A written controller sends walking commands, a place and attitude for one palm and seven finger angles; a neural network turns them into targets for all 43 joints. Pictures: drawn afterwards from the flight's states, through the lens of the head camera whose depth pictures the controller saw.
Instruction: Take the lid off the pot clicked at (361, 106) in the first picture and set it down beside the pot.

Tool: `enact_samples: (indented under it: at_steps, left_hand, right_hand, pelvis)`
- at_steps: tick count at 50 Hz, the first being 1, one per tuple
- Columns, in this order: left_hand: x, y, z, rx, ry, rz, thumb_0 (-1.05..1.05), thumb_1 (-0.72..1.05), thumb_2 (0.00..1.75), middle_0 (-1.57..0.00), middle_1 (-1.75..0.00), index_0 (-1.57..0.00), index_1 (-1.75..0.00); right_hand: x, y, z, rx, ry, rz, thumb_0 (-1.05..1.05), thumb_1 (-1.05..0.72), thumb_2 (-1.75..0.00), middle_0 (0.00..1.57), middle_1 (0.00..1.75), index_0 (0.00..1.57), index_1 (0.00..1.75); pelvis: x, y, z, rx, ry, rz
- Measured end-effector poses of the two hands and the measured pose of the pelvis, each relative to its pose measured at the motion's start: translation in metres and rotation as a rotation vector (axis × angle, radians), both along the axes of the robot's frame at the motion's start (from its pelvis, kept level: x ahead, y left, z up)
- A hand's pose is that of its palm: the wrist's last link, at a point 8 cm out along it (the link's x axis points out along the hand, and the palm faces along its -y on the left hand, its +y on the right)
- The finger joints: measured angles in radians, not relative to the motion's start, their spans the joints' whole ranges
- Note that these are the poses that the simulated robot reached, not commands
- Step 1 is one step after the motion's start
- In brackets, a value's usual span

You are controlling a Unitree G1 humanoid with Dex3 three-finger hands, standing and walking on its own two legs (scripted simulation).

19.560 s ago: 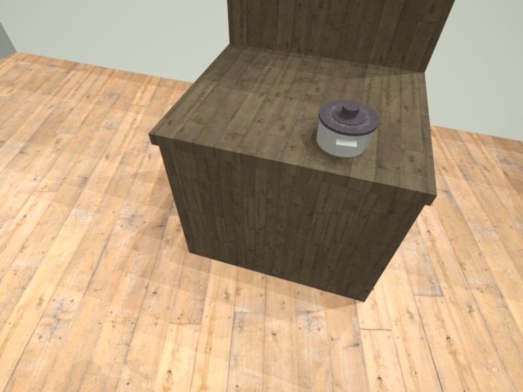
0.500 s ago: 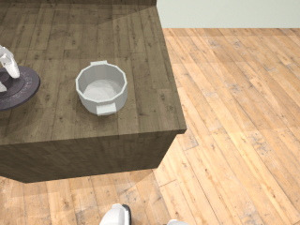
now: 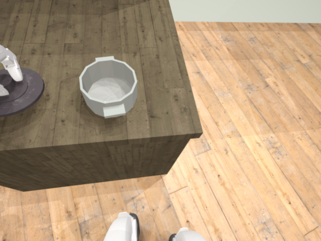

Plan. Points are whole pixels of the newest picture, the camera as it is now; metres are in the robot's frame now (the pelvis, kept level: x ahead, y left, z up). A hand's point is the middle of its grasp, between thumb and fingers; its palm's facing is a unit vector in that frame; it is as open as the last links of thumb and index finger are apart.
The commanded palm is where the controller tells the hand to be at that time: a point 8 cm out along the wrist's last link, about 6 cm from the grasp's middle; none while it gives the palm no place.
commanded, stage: lower the lid onto the table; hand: left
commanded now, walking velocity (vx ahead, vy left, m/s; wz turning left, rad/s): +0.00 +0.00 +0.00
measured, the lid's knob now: (3, 83) +0.49 +0.36 +0.03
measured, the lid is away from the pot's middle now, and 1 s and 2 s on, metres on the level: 0.24 0.24 0.24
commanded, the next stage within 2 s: open the fingers wide in 0.56 s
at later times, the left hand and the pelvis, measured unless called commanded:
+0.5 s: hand (2, 88) +0.47 +0.35 +0.05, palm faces -0.47 -0.14 -0.87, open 6.8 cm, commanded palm +0.52 +0.34 +0.10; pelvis -0.01 +0.00 -0.01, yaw +0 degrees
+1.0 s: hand (6, 102) +0.44 +0.34 +0.03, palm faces -0.46 -0.13 -0.88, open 6.9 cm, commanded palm +0.48 +0.33 +0.09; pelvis -0.01 -0.01 -0.01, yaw +1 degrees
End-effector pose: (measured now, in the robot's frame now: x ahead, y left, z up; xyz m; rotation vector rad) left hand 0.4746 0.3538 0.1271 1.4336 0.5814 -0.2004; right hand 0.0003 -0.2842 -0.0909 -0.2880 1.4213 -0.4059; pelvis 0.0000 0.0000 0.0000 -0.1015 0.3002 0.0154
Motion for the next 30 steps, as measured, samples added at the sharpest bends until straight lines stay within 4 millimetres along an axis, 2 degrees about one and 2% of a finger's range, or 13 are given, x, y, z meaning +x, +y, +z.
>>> enact_samples:
  at_steps: [17,30]
  left_hand:
    - [0.003,-0.004,-0.017,0.004,0.003,0.004,0.03,0.37,0.52,-0.66,-0.97,-0.73,-0.96]
    - [-0.001,-0.005,-0.031,0.016,0.008,0.007,0.03,0.37,0.52,-0.66,-0.97,-0.73,-0.97]
  right_hand:
    - [-0.016,0.002,-0.005,-0.002,0.031,-0.017,0.00,-0.90,-0.89,0.21,0.30,0.20,0.30]
    - [-0.016,-0.001,-0.009,-0.002,0.041,-0.008,0.00,-0.90,-0.89,0.21,0.30,0.20,0.30]
  pelvis:
    - [-0.004,0.000,-0.006,-0.006,0.023,-0.004]
    - [-0.007,-0.004,-0.012,-0.010,0.037,0.001]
